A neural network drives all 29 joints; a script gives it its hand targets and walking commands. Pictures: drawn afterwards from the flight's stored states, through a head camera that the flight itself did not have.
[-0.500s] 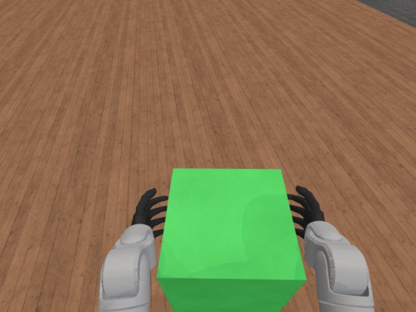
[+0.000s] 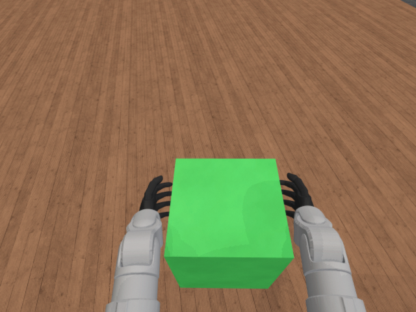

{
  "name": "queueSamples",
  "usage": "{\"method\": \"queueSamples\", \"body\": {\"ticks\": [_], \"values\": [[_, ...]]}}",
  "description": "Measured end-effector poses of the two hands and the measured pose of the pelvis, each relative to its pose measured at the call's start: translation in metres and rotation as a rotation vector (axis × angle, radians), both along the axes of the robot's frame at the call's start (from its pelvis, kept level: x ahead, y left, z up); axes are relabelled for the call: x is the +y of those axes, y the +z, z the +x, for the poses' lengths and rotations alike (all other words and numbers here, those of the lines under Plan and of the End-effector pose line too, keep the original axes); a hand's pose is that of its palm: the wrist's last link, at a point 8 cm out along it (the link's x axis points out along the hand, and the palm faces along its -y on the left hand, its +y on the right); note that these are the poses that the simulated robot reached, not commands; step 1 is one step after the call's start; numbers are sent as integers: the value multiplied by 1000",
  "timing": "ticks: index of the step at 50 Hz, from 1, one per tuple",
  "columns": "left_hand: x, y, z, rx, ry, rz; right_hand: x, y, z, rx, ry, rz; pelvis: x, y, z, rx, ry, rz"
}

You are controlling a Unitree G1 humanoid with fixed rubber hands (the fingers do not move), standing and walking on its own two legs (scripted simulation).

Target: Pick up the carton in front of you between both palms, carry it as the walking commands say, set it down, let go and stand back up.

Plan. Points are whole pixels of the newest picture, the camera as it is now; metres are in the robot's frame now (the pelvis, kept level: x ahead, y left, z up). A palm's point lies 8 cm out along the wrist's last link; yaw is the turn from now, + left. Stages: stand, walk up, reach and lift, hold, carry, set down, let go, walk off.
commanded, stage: carry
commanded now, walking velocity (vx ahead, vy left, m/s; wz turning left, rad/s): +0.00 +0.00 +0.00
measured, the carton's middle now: (224, 227) +0.29 +0.00 -0.06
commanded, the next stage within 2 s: hold in 0.16 s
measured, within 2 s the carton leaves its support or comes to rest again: neither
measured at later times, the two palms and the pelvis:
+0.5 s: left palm (142, 232) +0.24 +0.15 +0.04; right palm (303, 213) +0.27 -0.14 +0.05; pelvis -0.02 -0.02 +0.01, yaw +4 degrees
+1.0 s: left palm (151, 212) +0.28 +0.14 +0.03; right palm (305, 210) +0.28 -0.15 +0.04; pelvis -0.03 +0.00 +0.00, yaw -1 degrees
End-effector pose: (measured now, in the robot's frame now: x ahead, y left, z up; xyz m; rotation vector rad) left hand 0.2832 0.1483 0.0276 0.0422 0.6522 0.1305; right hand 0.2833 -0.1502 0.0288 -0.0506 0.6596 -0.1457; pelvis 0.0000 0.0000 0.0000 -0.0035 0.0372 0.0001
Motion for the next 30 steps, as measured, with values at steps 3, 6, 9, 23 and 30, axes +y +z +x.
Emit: {"method": "queueSamples", "body": {"ticks": [3,6,9,23,30], "values": [[0,5,1,-11,4,-4,0,5,1,-11,0,3,-1,0,0,3,0,1],[-1,7,1,-9,3,-2,-1,7,1,-9,1,1,-2,-1,1,4,0,1],[-2,7,0,0,3,-1,-2,6,0,1,6,-5,-3,0,1,-13,2,4],[5,11,-40,0,80,3,6,15,-11,1,107,-29,-19,7,-21,-144,74,12],[1,16,-45,-3,65,-2,2,18,-20,-2,91,-17,-20,5,-32,-170,59,7]]}}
